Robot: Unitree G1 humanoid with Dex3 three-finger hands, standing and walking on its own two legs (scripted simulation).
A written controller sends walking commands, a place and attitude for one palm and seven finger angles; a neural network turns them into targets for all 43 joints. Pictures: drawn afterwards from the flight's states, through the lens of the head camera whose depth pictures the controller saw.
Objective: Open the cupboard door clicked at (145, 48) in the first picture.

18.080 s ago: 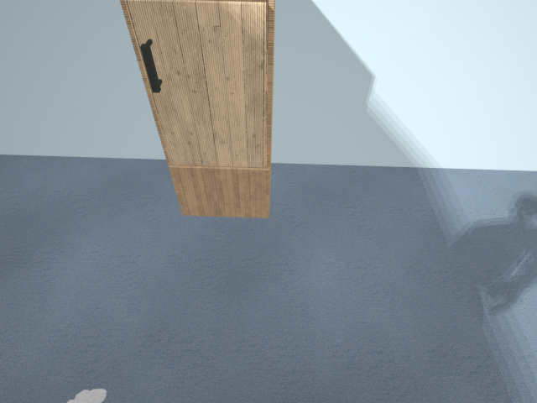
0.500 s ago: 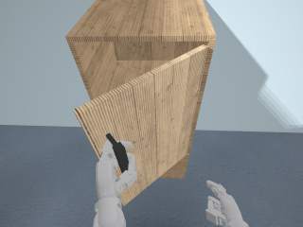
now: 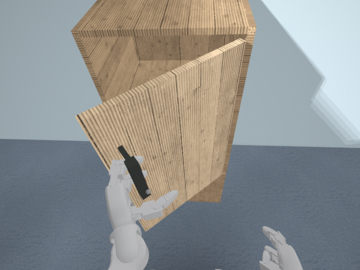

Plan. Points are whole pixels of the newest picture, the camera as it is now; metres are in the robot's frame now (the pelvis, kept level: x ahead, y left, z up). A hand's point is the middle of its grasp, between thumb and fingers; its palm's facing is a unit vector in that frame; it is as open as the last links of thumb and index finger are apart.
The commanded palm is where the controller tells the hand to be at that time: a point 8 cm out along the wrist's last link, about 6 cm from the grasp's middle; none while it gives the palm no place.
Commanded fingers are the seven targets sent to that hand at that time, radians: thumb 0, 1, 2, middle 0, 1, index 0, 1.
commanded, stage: open thumb and fingers to let go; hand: left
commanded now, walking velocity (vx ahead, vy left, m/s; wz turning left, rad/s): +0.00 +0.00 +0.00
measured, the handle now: (134, 173) +0.31 +0.12 +0.06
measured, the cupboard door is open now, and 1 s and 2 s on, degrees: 41 44 43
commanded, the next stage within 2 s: slide the hand sideways off the handle in 0.38 s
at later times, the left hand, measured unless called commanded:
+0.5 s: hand (144, 190) +0.27 +0.09 +0.07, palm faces +0.25 -0.97 -0.02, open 15.3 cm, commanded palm +0.22 +0.12 +0.06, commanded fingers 0.00 -0.50 0.30 -0.15 -0.30 -0.15 -0.30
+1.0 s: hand (135, 218) +0.21 +0.09 +0.07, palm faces -0.11 -0.99 +0.02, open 16.2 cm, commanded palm +0.18 +0.16 +0.06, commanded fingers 0.00 -0.50 0.30 -0.15 -0.30 -0.15 -0.30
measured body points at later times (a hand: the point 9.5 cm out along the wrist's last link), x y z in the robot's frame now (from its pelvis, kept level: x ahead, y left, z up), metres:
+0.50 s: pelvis -0.01 +0.04 +0.00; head +0.01 +0.02 +0.45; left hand +0.25 +0.14 +0.07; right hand +0.18 -0.17 -0.09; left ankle +0.00 +0.16 -0.69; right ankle +0.01 -0.05 -0.69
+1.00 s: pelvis -0.01 +0.06 -0.01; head +0.02 +0.04 +0.44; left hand +0.21 +0.15 +0.07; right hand +0.16 -0.16 -0.09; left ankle +0.00 +0.16 -0.69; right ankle +0.01 -0.05 -0.69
